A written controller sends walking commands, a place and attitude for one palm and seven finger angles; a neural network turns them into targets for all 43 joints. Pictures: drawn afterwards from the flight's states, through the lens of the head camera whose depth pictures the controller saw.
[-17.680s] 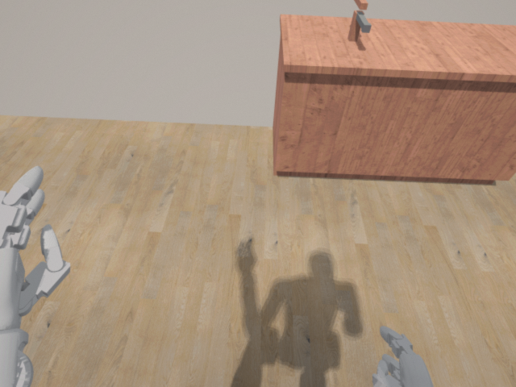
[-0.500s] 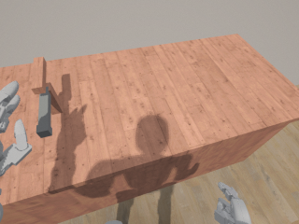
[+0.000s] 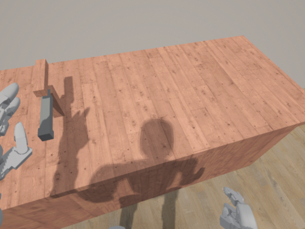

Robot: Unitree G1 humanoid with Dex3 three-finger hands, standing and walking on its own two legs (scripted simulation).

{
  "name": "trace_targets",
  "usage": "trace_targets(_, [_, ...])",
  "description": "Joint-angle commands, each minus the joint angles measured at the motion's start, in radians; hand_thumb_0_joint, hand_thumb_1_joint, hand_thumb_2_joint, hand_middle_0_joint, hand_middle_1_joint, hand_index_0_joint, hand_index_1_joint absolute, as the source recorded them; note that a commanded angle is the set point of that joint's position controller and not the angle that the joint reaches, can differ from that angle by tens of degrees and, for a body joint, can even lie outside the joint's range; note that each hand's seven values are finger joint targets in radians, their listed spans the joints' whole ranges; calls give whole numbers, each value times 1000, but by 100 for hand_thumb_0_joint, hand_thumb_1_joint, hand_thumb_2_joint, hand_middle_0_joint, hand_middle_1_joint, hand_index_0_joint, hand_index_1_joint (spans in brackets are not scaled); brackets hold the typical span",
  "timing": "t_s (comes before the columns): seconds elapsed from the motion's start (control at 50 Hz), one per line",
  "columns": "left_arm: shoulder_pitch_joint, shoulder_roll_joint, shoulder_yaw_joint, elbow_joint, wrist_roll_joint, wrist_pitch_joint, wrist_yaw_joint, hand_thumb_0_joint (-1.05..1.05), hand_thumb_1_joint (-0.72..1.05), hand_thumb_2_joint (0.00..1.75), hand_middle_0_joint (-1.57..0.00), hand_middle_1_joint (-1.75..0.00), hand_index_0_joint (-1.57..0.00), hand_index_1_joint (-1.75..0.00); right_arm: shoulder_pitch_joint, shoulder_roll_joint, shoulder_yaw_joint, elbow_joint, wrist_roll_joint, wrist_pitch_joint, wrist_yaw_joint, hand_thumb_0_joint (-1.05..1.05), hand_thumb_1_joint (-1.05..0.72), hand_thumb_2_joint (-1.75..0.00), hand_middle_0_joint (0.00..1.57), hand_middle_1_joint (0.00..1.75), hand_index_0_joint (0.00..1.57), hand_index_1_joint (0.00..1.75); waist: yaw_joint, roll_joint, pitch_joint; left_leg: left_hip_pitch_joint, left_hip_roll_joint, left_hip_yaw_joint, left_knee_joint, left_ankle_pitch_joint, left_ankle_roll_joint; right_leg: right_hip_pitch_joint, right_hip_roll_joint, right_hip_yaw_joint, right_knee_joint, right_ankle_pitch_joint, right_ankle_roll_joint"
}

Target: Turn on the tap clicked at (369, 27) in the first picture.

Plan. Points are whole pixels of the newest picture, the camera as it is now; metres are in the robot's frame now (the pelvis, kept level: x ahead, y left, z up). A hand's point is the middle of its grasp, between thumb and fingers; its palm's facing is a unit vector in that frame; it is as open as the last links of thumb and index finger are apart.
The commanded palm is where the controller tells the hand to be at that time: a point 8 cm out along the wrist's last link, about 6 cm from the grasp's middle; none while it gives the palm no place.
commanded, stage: shuffle to correct the standing spot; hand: left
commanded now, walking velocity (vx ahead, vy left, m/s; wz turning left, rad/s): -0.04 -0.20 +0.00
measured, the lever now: (46, 133) +0.33 +0.30 +0.04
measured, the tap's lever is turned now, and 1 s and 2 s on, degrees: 0 0 0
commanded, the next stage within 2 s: none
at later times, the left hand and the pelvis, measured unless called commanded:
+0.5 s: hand (33, 152) +0.22 +0.23 +0.17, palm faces +0.31 -0.85 -0.42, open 7.4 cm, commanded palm +0.16 +0.27 +0.18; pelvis +0.00 -0.01 +0.00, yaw +1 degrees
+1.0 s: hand (33, 150) +0.22 +0.23 +0.17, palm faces +0.30 -0.85 -0.42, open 7.4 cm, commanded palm +0.16 +0.27 +0.18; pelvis +0.00 -0.01 +0.00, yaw +1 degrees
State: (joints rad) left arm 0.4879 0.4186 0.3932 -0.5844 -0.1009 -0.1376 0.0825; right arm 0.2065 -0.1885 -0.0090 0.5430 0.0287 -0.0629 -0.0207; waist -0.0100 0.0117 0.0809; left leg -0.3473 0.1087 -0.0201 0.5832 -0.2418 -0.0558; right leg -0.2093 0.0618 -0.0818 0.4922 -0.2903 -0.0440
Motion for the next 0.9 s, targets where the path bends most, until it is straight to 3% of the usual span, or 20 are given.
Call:
trace_targets(0.0, [-13,169,121,-196,-7,-62,16,0,90,90,-20,-30,-20,-30,-62,-125,-48,-158,6,-58,-9,0,-90,-90,20,30,20,30,-2,98,-177,148,75,-84,-101,143,91,-16,-105,66,-87,192,8])
trace_targets(0.02, [-13,152,108,-180,-5,-65,13,0,90,90,-20,-30,-20,-30,-57,-128,-43,-151,-2,-56,-7,0,-90,-90,20,30,20,30,0,94,-174,137,75,-72,-96,121,96,-22,-97,57,-99,181,17])
trace_targets(0.08, [-23,167,123,-178,-6,-60,14,0,90,90,-20,-30,-20,-30,-46,-129,-55,-157,0,-57,-7,0,-90,-90,20,30,20,30,-1,52,-174,128,56,-53,-56,86,83,-31,-128,90,-106,197,-6])
trace_targets(0.12, [-21,149,101,-183,-9,-60,14,0,90,90,-20,-30,-20,-30,-52,-128,-46,-148,-1,-55,-7,0,-90,-90,20,30,20,30,-6,53,-184,151,45,-42,-49,104,85,-46,-128,85,-97,210,-10])
trace_targets(0.2, [-23,185,128,-205,-12,-56,20,0,90,90,-20,-30,-20,-30,-67,-123,-47,-157,6,-56,-11,0,-90,-90,20,30,20,30,-5,61,-182,164,51,-52,-50,148,87,-48,-135,89,-85,223,-9])
trace_targets(0.22, [-24,157,108,-193,-10,-59,17,0,90,90,-20,-30,-20,-30,-59,-126,-42,-148,-3,-52,-9,0,-90,-90,20,30,20,30,-4,68,-183,151,54,-54,-54,150,92,-44,-123,73,-84,218,-1])
trace_targets(0.24, [-35,173,123,-201,-9,-56,17,0,90,90,-20,-30,-20,-30,-60,-130,-53,-157,1,-55,-9,0,-90,-90,20,30,20,30,-1,67,-177,147,62,-62,-54,163,89,-41,-126,83,-81,224,-1])
trace_targets(0.32, [-22,156,110,-180,-13,-57,17,0,90,90,-20,-30,-20,-30,-56,-127,-44,-144,0,-50,-8,0,-90,-90,20,30,20,30,-5,47,-175,140,45,-46,-34,135,88,-45,-133,83,-95,219,-9])
trace_targets(0.38, [-35,170,123,-180,-13,-54,20,0,90,90,-20,-30,-20,-30,-52,-128,-55,-151,4,-51,-6,0,-90,-90,20,30,20,30,-5,12,-170,124,28,-31,4,92,78,-52,-162,117,-101,223,-28])
trace_targets(0.42, [-19,153,107,-191,-15,-58,20,0,90,90,-20,-30,-20,-30,-57,-127,-45,-146,2,-49,-7,0,-90,-90,20,30,20,30,-7,42,-177,152,32,-38,-18,139,86,-61,-149,91,-84,233,-23])
trace_targets(0.44, [-27,178,127,-215,-13,-59,21,0,90,90,-20,-30,-20,-30,-64,-131,-54,-157,1,-52,-8,0,-90,-90,20,30,20,30,-3,77,-175,147,48,-52,-34,164,88,-53,-144,89,-73,236,-13])
trace_targets(0.54, [-16,177,127,-215,-8,-59,18,0,90,90,-20,-30,-20,-30,-67,-132,-51,-161,0,-54,-9,0,-90,-90,20,30,20,30,4,128,-174,140,88,-94,-91,215,100,-16,-103,57,-78,206,21])
trace_targets(0.62, [-6,150,103,-174,-12,-56,17,0,90,90,-20,-30,-20,-30,-56,-129,-43,-149,1,-53,-8,0,-90,-90,20,30,20,30,-4,68,-164,126,52,-53,-65,79,87,-38,-122,75,-107,182,0])
trace_targets(0.68, [-26,165,115,-175,-13,-50,20,0,90,90,-20,-30,-20,-30,-48,-128,-54,-154,3,-56,-8,0,-90,-90,20,30,20,30,-5,6,-166,123,24,-30,-7,27,74,-62,-162,124,-112,189,-29])
trace_targets(0.76, [-41,160,107,-191,-16,-50,23,0,90,90,-20,-30,-20,-30,-64,-127,-46,-150,-1,-54,-9,0,-90,-90,20,30,20,30,-5,17,-159,124,34,-43,-19,67,82,-72,-151,107,-98,186,-20])
trace_targets(0.88, [-41,173,123,-206,-9,-54,25,0,90,90,-20,-30,-20,-30,-63,-131,-50,-153,0,-55,-7,0,-90,-90,20,30,20,30,-1,85,-168,122,62,-76,-65,112,92,-41,-123,79,-78,185,-2])
